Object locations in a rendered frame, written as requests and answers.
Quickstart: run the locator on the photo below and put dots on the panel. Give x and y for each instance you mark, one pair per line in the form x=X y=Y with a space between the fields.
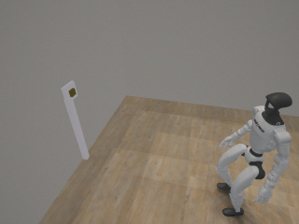
x=73 y=115

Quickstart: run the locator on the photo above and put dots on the right robot upper arm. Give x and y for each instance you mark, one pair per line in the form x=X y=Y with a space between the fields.
x=255 y=110

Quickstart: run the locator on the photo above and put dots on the right robot forearm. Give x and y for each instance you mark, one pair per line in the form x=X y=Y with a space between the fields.
x=245 y=129

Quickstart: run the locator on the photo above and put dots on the button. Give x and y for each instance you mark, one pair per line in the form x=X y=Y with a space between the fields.
x=72 y=92

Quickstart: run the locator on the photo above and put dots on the left robot forearm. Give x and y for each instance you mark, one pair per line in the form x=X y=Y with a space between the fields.
x=274 y=175

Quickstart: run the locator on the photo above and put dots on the robot left hand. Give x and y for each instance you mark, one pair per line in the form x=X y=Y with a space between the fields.
x=264 y=193

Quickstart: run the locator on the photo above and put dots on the robot torso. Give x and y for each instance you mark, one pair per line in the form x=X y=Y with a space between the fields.
x=261 y=139

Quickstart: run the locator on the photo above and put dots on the robot right shin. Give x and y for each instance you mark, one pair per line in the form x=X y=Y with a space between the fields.
x=226 y=177

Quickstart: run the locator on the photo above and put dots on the left robot upper arm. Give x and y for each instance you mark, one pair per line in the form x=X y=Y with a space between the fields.
x=283 y=140

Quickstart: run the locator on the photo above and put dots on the robot right hand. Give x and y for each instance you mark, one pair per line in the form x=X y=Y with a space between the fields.
x=230 y=141

